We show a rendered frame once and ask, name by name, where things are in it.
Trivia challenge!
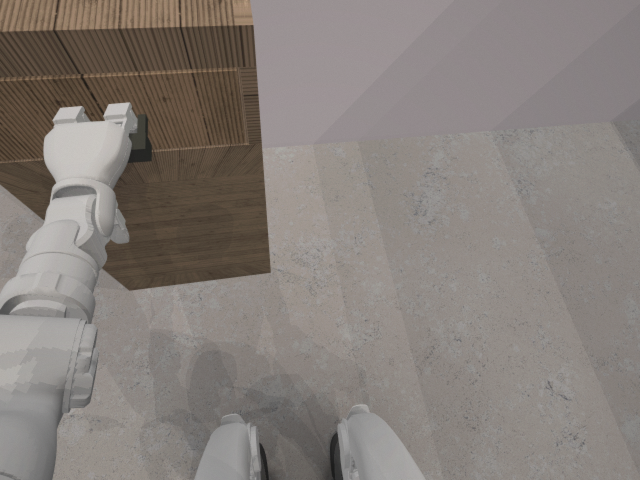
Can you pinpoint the left robot forearm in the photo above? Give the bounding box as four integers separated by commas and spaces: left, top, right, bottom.
0, 178, 116, 324

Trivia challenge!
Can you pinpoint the left robot thigh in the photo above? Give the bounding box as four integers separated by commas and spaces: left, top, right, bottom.
194, 422, 261, 480

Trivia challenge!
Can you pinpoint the robot left upper arm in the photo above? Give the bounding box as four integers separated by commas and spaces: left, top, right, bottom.
0, 315, 99, 480

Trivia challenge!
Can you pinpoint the cabinet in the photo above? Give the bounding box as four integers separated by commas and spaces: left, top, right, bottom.
0, 0, 271, 291

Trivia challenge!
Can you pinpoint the robot thigh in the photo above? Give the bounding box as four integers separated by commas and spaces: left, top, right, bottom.
337, 413, 426, 480
194, 422, 261, 480

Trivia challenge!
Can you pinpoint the left robot hand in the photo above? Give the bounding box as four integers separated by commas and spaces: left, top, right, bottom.
43, 102, 138, 244

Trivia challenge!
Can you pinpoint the drawer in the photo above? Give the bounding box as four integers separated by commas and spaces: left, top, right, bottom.
0, 67, 246, 161

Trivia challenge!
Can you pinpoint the handle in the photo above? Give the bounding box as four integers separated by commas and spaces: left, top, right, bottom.
128, 114, 152, 163

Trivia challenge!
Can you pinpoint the right robot thigh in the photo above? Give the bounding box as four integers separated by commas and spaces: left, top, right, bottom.
337, 413, 426, 480

